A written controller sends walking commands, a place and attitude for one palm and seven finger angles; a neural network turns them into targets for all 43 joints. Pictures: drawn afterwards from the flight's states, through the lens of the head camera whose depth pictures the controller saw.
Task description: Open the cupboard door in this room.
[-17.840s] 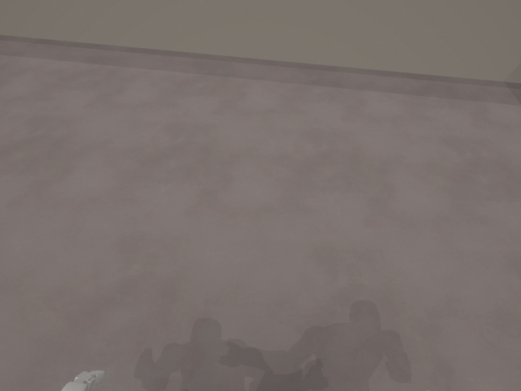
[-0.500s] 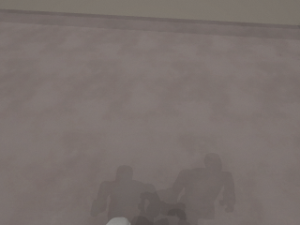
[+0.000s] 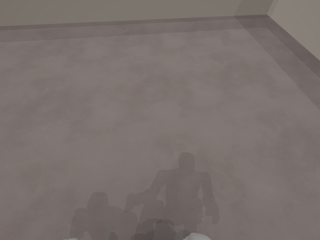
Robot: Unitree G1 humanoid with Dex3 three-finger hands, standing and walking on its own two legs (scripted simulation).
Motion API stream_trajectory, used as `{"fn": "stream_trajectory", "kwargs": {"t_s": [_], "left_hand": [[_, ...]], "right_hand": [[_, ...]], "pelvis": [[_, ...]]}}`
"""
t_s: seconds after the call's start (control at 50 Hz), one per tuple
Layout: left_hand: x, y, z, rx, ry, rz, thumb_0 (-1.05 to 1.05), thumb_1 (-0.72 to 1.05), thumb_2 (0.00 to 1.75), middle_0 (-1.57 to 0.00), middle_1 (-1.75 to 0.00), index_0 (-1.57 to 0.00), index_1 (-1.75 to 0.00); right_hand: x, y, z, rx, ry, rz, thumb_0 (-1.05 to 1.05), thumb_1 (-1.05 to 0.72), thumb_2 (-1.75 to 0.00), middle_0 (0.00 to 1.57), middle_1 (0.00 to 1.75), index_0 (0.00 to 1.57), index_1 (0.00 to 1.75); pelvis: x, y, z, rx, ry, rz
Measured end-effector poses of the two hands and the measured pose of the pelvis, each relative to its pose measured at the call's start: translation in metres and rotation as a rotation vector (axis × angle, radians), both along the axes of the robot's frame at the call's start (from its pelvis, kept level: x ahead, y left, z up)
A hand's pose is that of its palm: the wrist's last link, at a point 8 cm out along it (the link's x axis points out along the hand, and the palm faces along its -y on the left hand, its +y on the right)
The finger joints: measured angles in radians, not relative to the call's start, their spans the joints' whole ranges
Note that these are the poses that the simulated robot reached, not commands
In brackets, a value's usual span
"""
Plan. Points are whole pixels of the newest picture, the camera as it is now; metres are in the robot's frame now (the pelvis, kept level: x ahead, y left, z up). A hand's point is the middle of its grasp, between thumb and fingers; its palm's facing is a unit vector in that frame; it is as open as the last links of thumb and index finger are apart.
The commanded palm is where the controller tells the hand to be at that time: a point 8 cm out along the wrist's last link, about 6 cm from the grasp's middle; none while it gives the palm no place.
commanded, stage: turn or walk to find it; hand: left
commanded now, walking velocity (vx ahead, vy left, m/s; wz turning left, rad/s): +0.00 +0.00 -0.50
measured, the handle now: out of the picture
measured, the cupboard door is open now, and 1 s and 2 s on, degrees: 0 0 0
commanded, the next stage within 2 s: none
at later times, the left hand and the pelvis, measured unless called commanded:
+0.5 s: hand out of the picture +0.09 +0.14 -0.16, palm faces -0.18 -0.95 -0.24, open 7.4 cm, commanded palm none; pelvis -0.02 -0.04 +0.00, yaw -13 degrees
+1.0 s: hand out of the picture +0.12 +0.16 -0.17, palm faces -0.43 -0.87 -0.25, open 7.4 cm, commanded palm none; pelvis -0.04 +0.00 +0.00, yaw -29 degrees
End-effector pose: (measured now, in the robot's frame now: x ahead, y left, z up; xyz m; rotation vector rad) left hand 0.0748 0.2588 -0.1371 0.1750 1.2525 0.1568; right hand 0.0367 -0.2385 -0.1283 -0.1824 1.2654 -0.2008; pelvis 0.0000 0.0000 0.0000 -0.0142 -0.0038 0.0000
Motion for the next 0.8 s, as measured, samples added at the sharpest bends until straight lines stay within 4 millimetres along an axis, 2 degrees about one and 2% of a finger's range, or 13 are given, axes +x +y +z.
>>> {"fn": "stream_trajectory", "kwargs": {"t_s": [0.12,0.18,0.24,0.36,0.48,0.62,0.7,0.8], "left_hand": [[0.049,-0.046,0.003,0.025,-0.088,-0.139,0.01,0.9,0.9,-0.2,-0.3,-0.2,-0.3],[0.06,-0.066,0.01,0.039,-0.135,-0.176,0.01,0.9,0.9,-0.2,-0.3,-0.2,-0.3],[0.058,-0.078,0.018,0.045,-0.137,-0.182,0.01,0.9,0.9,-0.2,-0.3,-0.2,-0.3],[0.042,-0.087,0.022,0.037,-0.096,-0.205,0.01,0.9,0.9,-0.21,-0.3,-0.2,-0.3],[0.022,-0.078,0.015,0.024,-0.042,-0.217,0.01,0.9,0.9,-0.21,-0.3,-0.2,-0.3],[0.005,-0.045,-0.004,0.01,0.027,-0.226,0.01,0.9,0.9,-0.21,-0.3,-0.2,-0.3],[0.008,-0.025,-0.017,0.003,0.056,-0.249,0.01,0.9,0.9,-0.21,-0.3,-0.2,-0.3],[0.02,-0.014,-0.008,0.007,0.062,-0.305,0.01,0.9,0.9,-0.2,-0.3,-0.2,-0.3]], "right_hand": [[-0.055,-0.036,-0.028,0.031,0.083,-0.13,0.0,-0.91,-0.9,0.2,0.3,0.2,0.3],[-0.071,-0.052,-0.037,0.035,0.125,-0.164,0.0,-0.91,-0.9,0.2,0.3,0.2,0.29],[-0.072,-0.06,-0.031,0.036,0.121,-0.177,0.01,-0.91,-0.9,0.2,0.3,0.2,0.29],[-0.056,-0.07,-0.018,0.033,0.029,-0.184,0.01,-0.91,-0.9,0.2,0.3,0.2,0.29],[-0.04,-0.07,-0.009,0.006,-0.046,-0.193,0.0,-0.91,-0.9,0.2,0.3,0.2,0.29],[-0.027,-0.049,0.003,-0.043,-0.121,-0.204,0.0,-0.91,-0.9,0.2,0.3,0.2,0.29],[-0.039,-0.029,0.01,-0.068,-0.147,-0.229,0.0,-0.91,-0.9,0.2,0.3,0.2,0.29],[-0.068,-0.009,0.015,-0.06,-0.113,-0.291,0.0,-0.91,-0.9,0.2,0.3,0.2,0.29]], "pelvis": [[-0.001,-0.027,-0.015,0.028,-0.004,-0.076],[-0.005,-0.037,-0.016,0.018,-0.017,-0.094],[-0.009,-0.044,-0.009,0.033,-0.021,-0.118],[-0.016,-0.05,0.0,0.046,-0.017,-0.168],[-0.02,-0.043,0.0,0.039,-0.008,-0.222],[-0.025,-0.017,-0.005,0.02,0.01,-0.285],[-0.028,-0.001,-0.009,0.02,-0.004,-0.328],[-0.029,0.008,0.0,0.0,-0.01,-0.387]]}}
